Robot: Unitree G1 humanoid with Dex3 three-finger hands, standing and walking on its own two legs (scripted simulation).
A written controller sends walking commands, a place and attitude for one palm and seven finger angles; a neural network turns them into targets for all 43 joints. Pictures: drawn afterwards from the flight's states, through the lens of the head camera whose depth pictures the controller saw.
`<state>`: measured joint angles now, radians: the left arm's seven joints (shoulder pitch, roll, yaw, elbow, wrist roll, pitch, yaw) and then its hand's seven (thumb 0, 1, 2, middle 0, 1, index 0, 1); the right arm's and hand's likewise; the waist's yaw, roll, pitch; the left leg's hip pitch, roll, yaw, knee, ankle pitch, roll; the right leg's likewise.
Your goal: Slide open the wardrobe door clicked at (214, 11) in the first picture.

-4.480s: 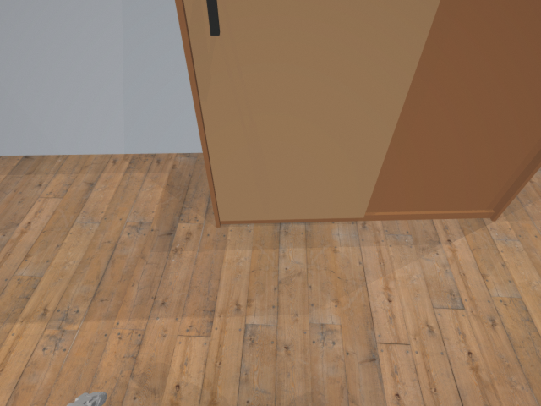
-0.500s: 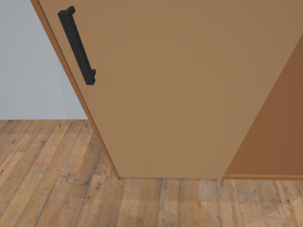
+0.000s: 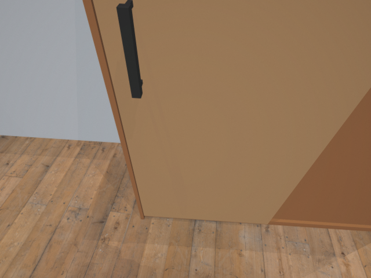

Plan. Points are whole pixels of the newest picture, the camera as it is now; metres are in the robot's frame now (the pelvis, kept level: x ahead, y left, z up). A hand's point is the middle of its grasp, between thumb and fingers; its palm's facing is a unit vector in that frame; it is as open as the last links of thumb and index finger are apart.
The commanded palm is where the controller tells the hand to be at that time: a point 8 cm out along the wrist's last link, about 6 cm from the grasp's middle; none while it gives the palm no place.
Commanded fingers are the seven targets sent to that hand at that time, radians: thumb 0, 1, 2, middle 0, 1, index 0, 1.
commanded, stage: come to a stop and stand still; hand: left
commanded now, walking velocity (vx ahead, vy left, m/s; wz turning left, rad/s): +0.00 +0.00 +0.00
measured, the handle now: (133, 53) +0.53 +0.17 +0.23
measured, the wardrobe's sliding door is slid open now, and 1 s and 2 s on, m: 0.00 0.00 0.00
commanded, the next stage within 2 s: look again from close up in 0.86 s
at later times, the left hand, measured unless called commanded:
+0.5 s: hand out of the picture +0.01 +0.17 -0.18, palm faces +0.02 -0.98 -0.22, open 7.3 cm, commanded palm none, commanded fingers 0.00 0.90 0.90 -0.20 -0.30 -0.20 -0.30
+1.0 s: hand out of the picture -0.03 +0.15 -0.18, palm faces +0.04 -0.98 -0.20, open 7.4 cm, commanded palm none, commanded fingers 0.00 0.90 0.90 -0.20 -0.30 -0.20 -0.30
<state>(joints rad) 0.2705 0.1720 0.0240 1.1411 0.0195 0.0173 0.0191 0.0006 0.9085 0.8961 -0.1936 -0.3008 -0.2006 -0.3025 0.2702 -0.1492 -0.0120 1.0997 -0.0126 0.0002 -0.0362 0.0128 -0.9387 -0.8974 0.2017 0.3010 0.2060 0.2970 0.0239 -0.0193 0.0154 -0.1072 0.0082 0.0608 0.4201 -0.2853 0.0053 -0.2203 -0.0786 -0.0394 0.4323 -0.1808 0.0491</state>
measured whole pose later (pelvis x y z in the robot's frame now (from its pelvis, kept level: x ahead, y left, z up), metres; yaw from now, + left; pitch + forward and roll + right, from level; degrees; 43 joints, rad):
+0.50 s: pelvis -0.02 -0.01 -0.01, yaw +0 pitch -3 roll +1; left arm 0.28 0.16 0.00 1.08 0.02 0.00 0.03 0.00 0.91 0.90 -0.19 -0.30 -0.20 -0.30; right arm 0.32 -0.16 -0.01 1.03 -0.02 0.00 -0.02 0.01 -0.91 -0.90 0.20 0.30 0.20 0.30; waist -0.01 0.01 0.01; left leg -0.15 0.02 0.05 0.51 -0.31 -0.01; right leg -0.27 -0.07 -0.04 0.53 -0.21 0.03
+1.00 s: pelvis -0.03 -0.03 +0.00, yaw +1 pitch -3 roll +1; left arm 0.30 0.16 0.01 1.09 0.01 -0.01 0.02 0.00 0.91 0.90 -0.20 -0.30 -0.20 -0.30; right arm 0.34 -0.16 0.00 1.09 -0.02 0.00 -0.02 0.00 -0.90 -0.90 0.20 0.30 0.20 0.30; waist -0.01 -0.01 0.03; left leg -0.15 0.04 0.04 0.46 -0.26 -0.03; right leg -0.25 -0.05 -0.06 0.47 -0.16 0.01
